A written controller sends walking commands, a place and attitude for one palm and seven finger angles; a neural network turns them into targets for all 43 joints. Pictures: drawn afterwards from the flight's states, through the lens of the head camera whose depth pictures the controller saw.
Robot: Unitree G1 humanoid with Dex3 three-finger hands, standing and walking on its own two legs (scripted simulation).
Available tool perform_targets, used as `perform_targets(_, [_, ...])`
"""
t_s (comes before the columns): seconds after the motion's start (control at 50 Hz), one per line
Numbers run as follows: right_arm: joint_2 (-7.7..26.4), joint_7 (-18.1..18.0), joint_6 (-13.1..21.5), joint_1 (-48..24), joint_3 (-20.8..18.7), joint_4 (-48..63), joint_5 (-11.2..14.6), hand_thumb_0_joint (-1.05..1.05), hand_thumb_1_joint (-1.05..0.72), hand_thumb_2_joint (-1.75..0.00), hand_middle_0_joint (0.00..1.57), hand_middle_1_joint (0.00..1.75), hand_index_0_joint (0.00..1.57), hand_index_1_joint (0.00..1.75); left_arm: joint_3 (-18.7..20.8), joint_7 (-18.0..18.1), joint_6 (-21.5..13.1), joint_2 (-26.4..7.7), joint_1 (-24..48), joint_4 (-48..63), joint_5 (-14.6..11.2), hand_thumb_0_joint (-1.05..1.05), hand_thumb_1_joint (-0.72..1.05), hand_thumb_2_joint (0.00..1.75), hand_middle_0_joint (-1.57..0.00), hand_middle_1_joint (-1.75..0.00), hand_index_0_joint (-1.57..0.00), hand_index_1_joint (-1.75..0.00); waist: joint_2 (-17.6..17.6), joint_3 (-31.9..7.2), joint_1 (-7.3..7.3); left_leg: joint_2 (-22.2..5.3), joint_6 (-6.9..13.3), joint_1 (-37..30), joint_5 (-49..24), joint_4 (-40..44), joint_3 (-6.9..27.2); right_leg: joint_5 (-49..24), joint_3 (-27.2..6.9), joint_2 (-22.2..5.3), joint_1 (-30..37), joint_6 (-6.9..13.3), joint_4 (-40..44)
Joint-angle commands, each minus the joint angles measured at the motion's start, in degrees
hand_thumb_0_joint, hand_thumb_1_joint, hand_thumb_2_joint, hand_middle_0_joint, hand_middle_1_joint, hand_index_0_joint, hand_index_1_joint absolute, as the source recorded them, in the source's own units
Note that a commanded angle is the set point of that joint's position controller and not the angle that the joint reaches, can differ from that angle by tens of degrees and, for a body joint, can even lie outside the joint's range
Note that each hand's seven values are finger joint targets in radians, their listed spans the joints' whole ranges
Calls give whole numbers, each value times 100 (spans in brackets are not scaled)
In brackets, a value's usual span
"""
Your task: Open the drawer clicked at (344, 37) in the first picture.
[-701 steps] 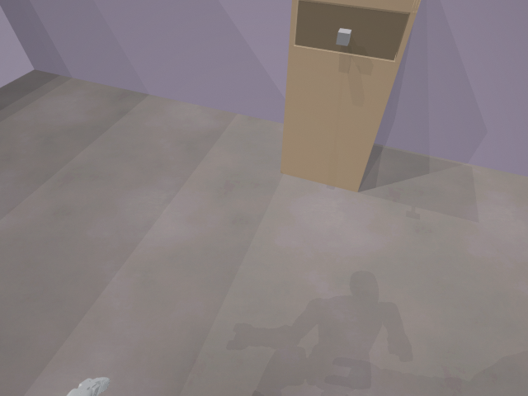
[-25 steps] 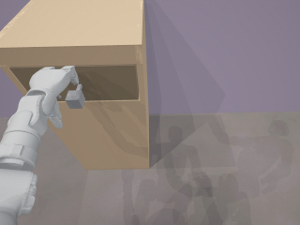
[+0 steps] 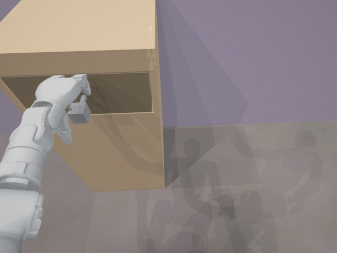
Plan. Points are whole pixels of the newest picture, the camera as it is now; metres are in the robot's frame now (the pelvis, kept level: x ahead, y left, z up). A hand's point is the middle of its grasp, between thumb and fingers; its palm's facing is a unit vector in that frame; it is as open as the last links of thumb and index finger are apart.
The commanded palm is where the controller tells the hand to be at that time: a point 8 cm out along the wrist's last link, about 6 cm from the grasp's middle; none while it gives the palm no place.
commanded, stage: move the hooked fingers above the handle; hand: left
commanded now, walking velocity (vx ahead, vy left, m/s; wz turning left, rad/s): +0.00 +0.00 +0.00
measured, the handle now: (81, 107) +0.50 +0.25 +0.04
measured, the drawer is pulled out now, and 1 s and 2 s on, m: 0.00 0.00 0.00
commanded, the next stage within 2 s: lower the fingers behind the handle in 1.94 s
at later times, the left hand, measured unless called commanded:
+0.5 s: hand (77, 109) +0.44 +0.22 +0.10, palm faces -0.08 -0.07 -0.99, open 13.8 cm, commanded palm +0.43 +0.26 +0.17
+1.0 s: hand (81, 99) +0.45 +0.21 +0.11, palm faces +0.03 -0.09 -1.00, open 13.7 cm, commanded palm +0.44 +0.27 +0.17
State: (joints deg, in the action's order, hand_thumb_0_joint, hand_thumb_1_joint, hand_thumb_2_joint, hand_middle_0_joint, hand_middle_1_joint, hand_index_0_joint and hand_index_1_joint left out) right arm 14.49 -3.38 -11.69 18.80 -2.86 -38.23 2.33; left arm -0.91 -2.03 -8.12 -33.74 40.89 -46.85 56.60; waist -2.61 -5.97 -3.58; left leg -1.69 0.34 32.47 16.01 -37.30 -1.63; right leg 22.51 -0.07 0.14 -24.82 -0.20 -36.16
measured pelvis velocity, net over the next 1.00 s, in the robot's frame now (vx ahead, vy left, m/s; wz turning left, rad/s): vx -0.01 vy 0.00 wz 0.01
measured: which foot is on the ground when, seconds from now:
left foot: down 0.00-1.00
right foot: down 0.00-1.00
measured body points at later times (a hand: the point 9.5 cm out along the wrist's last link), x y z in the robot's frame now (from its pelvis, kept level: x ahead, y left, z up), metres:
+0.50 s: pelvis -0.01 +0.00 +0.00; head +0.04 +0.00 +0.45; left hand +0.43 +0.23 +0.15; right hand +0.07 -0.28 -0.13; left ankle +0.02 +0.12 -0.72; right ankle -0.06 -0.12 -0.72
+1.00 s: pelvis -0.01 +0.00 +0.00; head +0.05 +0.00 +0.44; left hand +0.45 +0.22 +0.17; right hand +0.04 -0.28 -0.13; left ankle +0.02 +0.12 -0.72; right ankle -0.06 -0.12 -0.72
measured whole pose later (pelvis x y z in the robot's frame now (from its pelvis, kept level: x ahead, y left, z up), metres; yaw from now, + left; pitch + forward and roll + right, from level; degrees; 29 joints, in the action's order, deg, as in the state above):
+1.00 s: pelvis -0.01 +0.00 +0.00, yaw +1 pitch +12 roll -1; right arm 15.4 -4.6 -9.0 17.3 -3.5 -38.9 1.7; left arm 0.3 2.0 -15.4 -33.0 42.7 -40.9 55.7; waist -2.1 -4.7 -4.4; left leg -1.6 0.4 35.7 16.2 -39.9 -0.7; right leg 22.7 0.7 0.2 -27.5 -0.3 -38.4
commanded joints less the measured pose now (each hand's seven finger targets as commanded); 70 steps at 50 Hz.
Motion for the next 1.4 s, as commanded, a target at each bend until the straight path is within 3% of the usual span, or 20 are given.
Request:
perform_targets(0.0, [882, -92, 233, 161, -361, 469, -101, 0, -90, -90, 20, 30, 20, 30, 968, 672, -469, -2063, 3157, 1847, -17, 0, -50, 30, -30, -120, -30, -120, -519, -2105, 18, 260, 272, -2047, -2165, -19, 69, -2108, 121, 336, -275, 220, 280])
perform_targets(0.08, [869, 6, 274, 173, -388, 374, -151, 0, -90, -90, 20, 30, 20, 30, 1441, 1157, -232, -2354, 2685, 1605, 29, 0, -50, 30, -30, -120, -30, -120, -621, -2558, 234, 213, 180, -2160, -2697, -138, 93, -2321, 207, 371, -201, 231, 103])
perform_targets(0.22, [1009, 61, 180, 103, -327, 398, -18, 0, -90, -90, 20, 30, 20, 30, 271, 638, 810, -1457, 2266, 455, 105, 0, -50, 30, -30, -120, -30, -120, 312, -1872, -18, 231, 258, -1540, -1834, 106, -132, -2283, 182, 280, 60, 134, 417])
perform_targets(0.26, [985, 7, 200, 104, -356, 486, -28, 0, -90, -90, 20, 30, 20, 30, -226, 267, 658, -938, 2509, 941, -31, 0, -50, 30, -30, -120, -30, -120, 449, -1932, -202, 242, 315, -1813, -1837, 118, -121, -2348, 121, 250, 98, 116, 552])
perform_targets(0.32, [933, -88, 223, 39, -348, 543, -52, 0, -90, -90, 20, 30, 20, 30, -358, -93, 160, -822, 2733, 1599, -231, 0, -50, 30, -30, -120, -30, -120, 204, -1719, -253, 303, 350, -2053, -1810, 126, -21, -2250, 74, 253, -93, 117, 598])
perform_targets(0.36, [911, -150, 272, 68, -347, 473, -83, 0, -90, -90, 20, 30, 20, 30, -106, -107, -235, -1056, 3060, 1893, -348, 0, -50, 30, -30, -120, -30, -120, 50, -1556, -273, 293, 355, -2142, -1751, 110, 35, -2041, 81, 255, -270, 153, 612])
perform_targets(0.46, [906, -148, 319, 105, -272, 359, -97, 0, -90, -90, 20, 30, 20, 30, 1289, 701, -519, -2455, 3353, 1699, -187, 0, -50, 30, -30, -120, -30, -120, -493, -1820, 91, 304, 226, -1790, -1792, 8, 156, -1703, 167, 307, -390, 251, 281])
perform_targets(0.56, [837, -14, 352, -70, -235, 423, -135, 0, -90, -90, 20, 30, 20, 30, 1423, 1444, 308, -2510, 2804, 1005, 180, 0, -50, 30, -30, -120, -30, -120, -536, -2591, 394, 273, 124, -1616, -2271, -98, -5, -2185, 246, 347, 59, 253, 26])
perform_targets(0.6, [885, 14, 315, -20, -238, 417, -109, 0, -90, -90, 20, 30, 20, 30, 1061, 1320, 773, -2243, 2512, 407, 250, 0, -50, 30, -30, -120, -30, -120, -184, -2507, 313, 249, 150, -1396, -2051, -61, -129, -2314, 208, 317, 233, 181, 113])
perform_targets(0.66, [1018, 15, 266, 119, -276, 448, -20, 0, -90, -90, 20, 30, 20, 30, 116, 662, 1097, -1323, 2370, -41, 154, 0, -50, 30, -30, -120, -30, -120, 481, -2096, -81, 205, 245, -1394, -1737, 57, -186, -2291, 176, 256, 161, 102, 401])
perform_targets(0.76, [969, -194, 310, 127, -305, 503, -29, 0, -90, -90, 20, 30, 20, 30, -534, -315, 258, -768, 3132, 1319, -312, 0, -50, 30, -30, -120, -30, -120, 609, -1618, -422, 303, 383, -1781, -1484, 133, -73, -2230, 45, 190, -12, 52, 696])
perform_targets(0.82, [926, -277, 384, 184, -315, 418, -74, 0, -90, -90, 20, 30, 20, 30, 30, -264, -452, -1317, 3373, 1907, -372, 0, -50, 30, -30, -120, -30, -120, -171, -1735, -288, 338, 360, -2126, -1648, 55, 55, -1998, 14, 252, -335, 146, 565])
perform_targets(0.9, [878, -188, 435, 296, -330, 304, -116, 0, -90, -90, 20, 30, 20, 30, 1086, 534, -817, -2133, 3440, 2027, -300, 0, -50, 30, -30, -120, -30, -120, -769, -2059, 4, 287, 204, -2227, -2111, -120, 231, -1812, 202, 358, -646, 270, 228])
perform_targets(0.96, [843, -113, 391, 121, -224, 337, -108, 0, -90, -90, 20, 30, 20, 30, 1787, 1250, -315, -2835, 2936, 1374, -125, 0, -50, 30, -30, -120, -30, -120, -511, -2173, 373, 324, 145, -1384, -2085, -107, 127, -1991, 221, 339, -107, 267, 54])
perform_targets(1.0, [849, -47, 392, -16, -197, 328, -89, 0, -90, -90, 20, 30, 20, 30, 1278, 1545, 318, -2377, 2776, 756, 72, 0, -50, 30, -30, -120, -30, -120, -389, -2055, 334, 262, 103, -1188, -1914, -71, -8, -1926, 283, 334, -186, 240, 26])
perform_targets(1.08, [983, -33, 270, 2, -164, 362, -38, 0, -90, -90, 20, 30, 20, 30, 1208, 1383, 1107, -2733, 2671, 221, 310, 0, -50, 30, -30, -120, -30, -120, 85, -2608, 417, 237, 138, -1130, -1859, 42, -204, -2215, 169, 295, 471, 166, 139])
perform_targets(1.14, [978, -165, 212, -153, -101, 411, 69, 0, -90, -90, 20, 30, 20, 30, 852, 1103, 1366, -2518, 2744, -65, 212, 0, -50, 30, -30, -120, -30, -120, 641, -2070, 250, 249, 207, -919, -1356, 221, -292, -2072, 110, 209, 609, 71, 416])
perform_targets(1.22, [1037, -353, 233, -175, -44, 517, 137, 0, -90, -90, 20, 30, 20, 30, 800, 526, 1183, -2589, 2536, -455, 116, 0, -50, 30, -30, -120, -30, -120, 1000, -1418, 106, 276, 290, -731, -816, 401, -298, -1788, 25, 134, 574, 5, 686])
perform_targets(1.3, [989, -355, 377, 122, -187, 569, 40, 0, -90, -90, 20, 30, 20, 30, 159, -54, 267, -1744, 2755, 267, 142, 0, -50, 30, -30, -120, -30, -120, 242, -1492, -173, 244, 347, -1366, -1119, 220, -199, -1890, -30, 182, 32, 66, 653])
perform_targets(1.38, [916, -309, 480, 341, -327, 450, -41, 0, -90, -90, 20, 30, 20, 30, -222, -213, -521, -1052, 3117, 1338, -243, 0, -50, 30, -30, -120, -30, -120, -133, -1613, -385, 270, 350, -1954, -1423, -4, -30, -1857, -24, 250, -477, 117, 619])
